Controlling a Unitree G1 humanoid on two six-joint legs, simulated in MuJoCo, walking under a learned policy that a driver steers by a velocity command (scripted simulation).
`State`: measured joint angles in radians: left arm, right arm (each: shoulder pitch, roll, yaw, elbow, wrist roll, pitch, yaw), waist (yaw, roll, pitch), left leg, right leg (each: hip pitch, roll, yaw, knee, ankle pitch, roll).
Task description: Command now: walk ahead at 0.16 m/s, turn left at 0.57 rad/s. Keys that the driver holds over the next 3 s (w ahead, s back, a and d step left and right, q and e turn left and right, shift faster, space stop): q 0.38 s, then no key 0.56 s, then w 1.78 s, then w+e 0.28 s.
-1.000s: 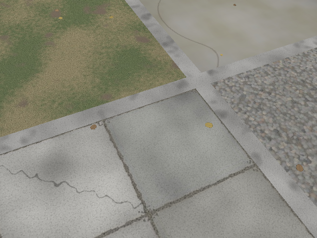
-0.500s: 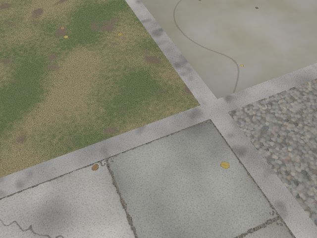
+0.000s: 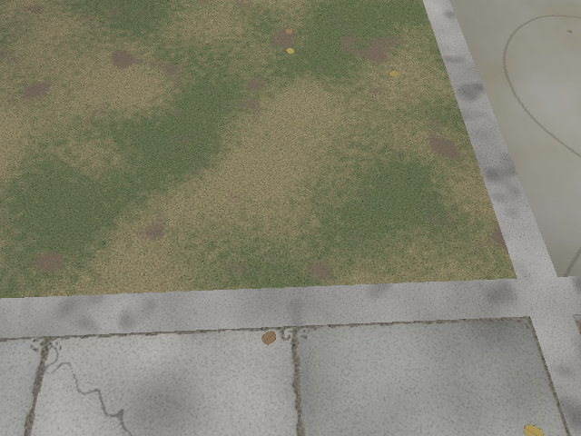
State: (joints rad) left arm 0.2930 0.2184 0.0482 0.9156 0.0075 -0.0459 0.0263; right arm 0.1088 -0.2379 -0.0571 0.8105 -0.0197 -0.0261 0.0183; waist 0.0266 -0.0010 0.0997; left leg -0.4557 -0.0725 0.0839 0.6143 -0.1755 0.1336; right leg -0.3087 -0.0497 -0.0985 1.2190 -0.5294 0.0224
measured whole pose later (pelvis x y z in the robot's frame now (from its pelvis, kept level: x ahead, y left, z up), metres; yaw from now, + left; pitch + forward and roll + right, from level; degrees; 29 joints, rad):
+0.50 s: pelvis +0.07 -0.03 +0.02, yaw +17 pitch +2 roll -1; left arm 0.14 0.26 0.04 0.77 0.00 0.03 0.04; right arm 0.26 -0.29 -0.09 0.79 -0.02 0.04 0.00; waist -0.05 0.02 0.02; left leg -0.31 -0.18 -0.21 0.43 -0.12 0.08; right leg -0.35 0.04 0.06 0.68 -0.39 0.01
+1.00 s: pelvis +0.06 -0.05 +0.03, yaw +19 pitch -2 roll +0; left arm 0.23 0.24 0.02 0.91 0.01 0.01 0.02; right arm 0.20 -0.24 -0.02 0.96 -0.01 0.03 -0.03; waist 0.01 -0.01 0.04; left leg -0.10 -0.04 -0.07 0.40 -0.27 0.01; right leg -0.18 0.04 0.02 0.44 -0.23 -0.03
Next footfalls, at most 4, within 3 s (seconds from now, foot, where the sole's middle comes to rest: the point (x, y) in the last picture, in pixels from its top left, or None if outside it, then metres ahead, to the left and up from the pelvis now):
0.54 right None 0.16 -0.13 -0.75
0.88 left None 0.03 0.06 -0.75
1.70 left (235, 425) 0.43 0.15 -0.75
2.24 right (266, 283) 0.79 0.10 -0.75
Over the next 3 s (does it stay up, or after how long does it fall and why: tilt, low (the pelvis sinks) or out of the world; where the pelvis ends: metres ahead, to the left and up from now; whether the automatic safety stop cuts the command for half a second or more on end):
stays up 0.97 0.29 0.03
